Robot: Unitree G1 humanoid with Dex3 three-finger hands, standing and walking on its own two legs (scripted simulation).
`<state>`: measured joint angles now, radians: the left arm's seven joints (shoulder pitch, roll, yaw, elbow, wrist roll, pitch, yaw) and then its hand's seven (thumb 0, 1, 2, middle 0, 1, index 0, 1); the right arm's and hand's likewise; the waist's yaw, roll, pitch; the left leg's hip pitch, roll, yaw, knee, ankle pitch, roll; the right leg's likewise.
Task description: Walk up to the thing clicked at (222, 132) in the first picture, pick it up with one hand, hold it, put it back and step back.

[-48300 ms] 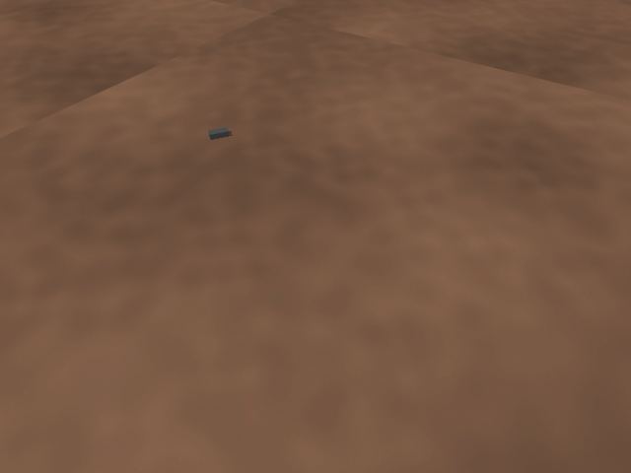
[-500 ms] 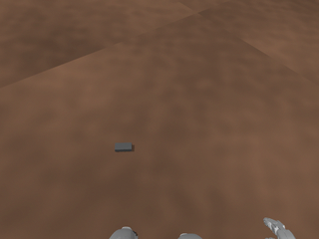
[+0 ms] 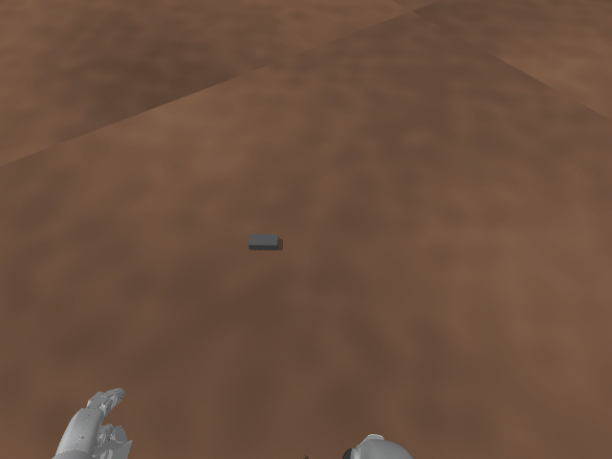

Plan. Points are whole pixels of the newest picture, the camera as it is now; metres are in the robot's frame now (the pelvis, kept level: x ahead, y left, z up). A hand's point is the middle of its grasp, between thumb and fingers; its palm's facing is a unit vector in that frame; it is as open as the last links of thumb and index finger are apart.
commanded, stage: step back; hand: left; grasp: from above
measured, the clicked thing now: (263, 241) +0.90 +0.19 -0.73
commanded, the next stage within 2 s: stand in 1.56 s
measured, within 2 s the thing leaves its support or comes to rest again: neither
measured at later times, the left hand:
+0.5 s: hand out of the picture -0.11 +0.22 -0.13, palm faces -0.06 -0.91 -0.42, open 7.4 cm
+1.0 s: hand out of the picture -0.12 +0.22 -0.13, palm faces -0.01 -0.91 -0.42, open 7.4 cm
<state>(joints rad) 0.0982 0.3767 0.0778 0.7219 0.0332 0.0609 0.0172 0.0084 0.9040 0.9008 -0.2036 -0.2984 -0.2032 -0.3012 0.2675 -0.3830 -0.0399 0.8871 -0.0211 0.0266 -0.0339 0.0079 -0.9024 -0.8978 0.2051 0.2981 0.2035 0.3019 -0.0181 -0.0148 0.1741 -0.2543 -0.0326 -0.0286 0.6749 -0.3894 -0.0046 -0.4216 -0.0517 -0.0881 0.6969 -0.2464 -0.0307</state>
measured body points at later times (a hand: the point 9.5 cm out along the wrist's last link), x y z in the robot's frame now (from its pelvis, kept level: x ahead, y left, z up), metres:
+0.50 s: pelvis -0.16 -0.05 +0.00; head -0.14 -0.07 +0.45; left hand -0.11 +0.27 -0.11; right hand -0.05 -0.38 -0.11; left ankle -0.08 +0.11 -0.67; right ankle -0.19 -0.17 -0.72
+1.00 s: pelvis -0.19 -0.06 +0.01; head -0.19 -0.07 +0.46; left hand -0.12 +0.26 -0.10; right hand -0.15 -0.37 -0.12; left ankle -0.19 +0.08 -0.71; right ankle -0.17 -0.16 -0.72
